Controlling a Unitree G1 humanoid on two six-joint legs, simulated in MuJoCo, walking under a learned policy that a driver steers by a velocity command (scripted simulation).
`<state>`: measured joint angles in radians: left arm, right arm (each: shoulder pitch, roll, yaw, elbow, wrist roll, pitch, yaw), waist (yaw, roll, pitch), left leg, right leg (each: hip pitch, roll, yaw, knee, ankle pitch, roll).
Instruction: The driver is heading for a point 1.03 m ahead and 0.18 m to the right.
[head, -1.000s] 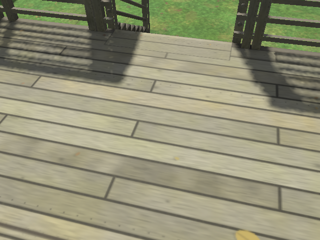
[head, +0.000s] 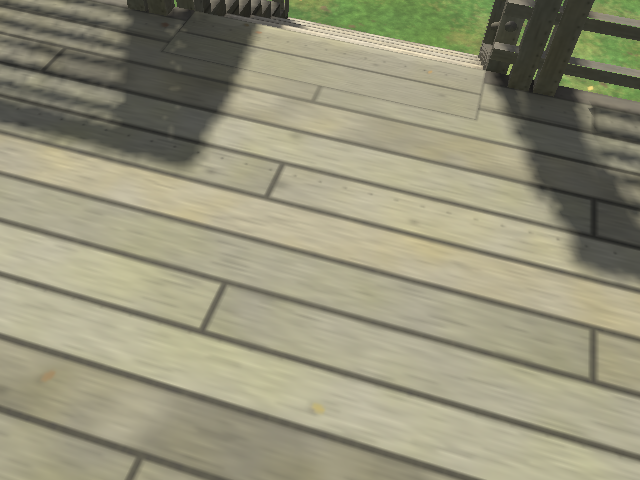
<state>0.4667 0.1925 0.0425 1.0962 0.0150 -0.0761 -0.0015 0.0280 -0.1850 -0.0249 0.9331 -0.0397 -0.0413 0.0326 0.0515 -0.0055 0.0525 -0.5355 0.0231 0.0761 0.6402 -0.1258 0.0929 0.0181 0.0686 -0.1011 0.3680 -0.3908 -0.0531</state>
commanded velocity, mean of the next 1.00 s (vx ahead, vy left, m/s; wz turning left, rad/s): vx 0.50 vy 0.00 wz -0.30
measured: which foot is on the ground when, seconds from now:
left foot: up 0.00-0.02, down 0.04-0.58, up 0.60-1.00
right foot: down 0.00-0.06, up 0.08-0.58, down 0.60-1.00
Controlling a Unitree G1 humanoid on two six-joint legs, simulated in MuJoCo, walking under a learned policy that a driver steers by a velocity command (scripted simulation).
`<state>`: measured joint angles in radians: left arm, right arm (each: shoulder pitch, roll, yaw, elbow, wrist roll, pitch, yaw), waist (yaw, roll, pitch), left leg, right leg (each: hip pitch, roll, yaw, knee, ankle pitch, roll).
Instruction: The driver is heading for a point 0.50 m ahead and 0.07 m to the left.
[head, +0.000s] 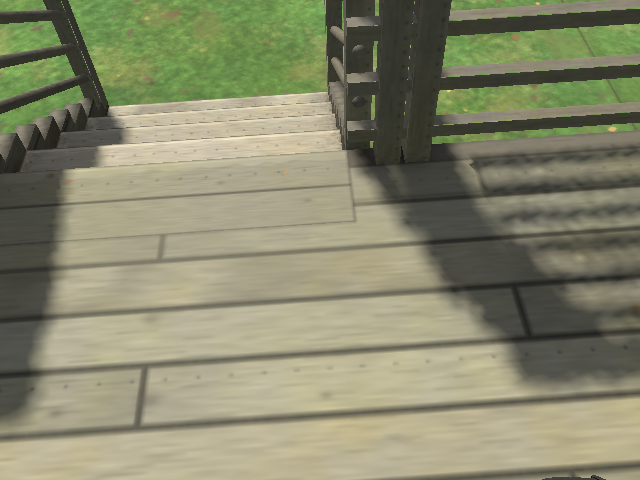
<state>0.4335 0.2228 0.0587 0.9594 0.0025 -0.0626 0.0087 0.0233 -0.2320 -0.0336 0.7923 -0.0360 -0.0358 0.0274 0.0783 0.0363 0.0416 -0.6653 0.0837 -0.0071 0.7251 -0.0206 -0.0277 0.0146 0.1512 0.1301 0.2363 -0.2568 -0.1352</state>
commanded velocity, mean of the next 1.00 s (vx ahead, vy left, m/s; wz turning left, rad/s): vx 0.35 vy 0.00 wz -0.08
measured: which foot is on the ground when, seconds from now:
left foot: up 0.00-0.12, down 0.14-0.68, up 0.70-1.00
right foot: down 0.00-0.16, up 0.18-0.64, down 0.66-1.00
